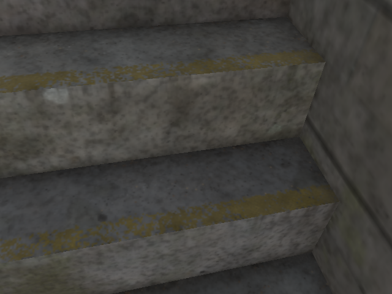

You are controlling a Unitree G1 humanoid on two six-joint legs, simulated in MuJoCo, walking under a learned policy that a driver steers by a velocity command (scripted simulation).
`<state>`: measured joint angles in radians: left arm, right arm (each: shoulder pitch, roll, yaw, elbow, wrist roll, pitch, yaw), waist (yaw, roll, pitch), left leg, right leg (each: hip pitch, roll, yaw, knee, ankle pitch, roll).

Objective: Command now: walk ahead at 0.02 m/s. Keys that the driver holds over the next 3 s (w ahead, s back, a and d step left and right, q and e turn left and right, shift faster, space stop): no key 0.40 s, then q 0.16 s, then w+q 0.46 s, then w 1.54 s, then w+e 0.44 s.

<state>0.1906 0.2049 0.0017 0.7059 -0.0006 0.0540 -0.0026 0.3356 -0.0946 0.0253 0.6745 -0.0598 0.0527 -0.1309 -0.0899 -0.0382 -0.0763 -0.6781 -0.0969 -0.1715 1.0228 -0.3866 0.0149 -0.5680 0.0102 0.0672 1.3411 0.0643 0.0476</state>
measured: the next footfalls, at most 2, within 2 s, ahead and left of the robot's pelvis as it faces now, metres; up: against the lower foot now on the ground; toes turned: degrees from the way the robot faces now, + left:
right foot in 0.18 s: -0.10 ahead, -0.19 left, -0.24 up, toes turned -4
left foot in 0.34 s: +0.03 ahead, +0.05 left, +0.00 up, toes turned +3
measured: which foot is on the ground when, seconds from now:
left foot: down 0.00-0.14, up 0.16-0.32, down 0.34-0.38, up 0.40-0.88, down 0.90-1.00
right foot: up 0.00-0.16, down 0.18-0.90, up 0.92-1.00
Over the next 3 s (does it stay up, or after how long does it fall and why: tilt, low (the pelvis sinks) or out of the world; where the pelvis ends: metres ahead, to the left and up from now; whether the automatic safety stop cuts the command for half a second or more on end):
stays up -0.09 0.40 -0.16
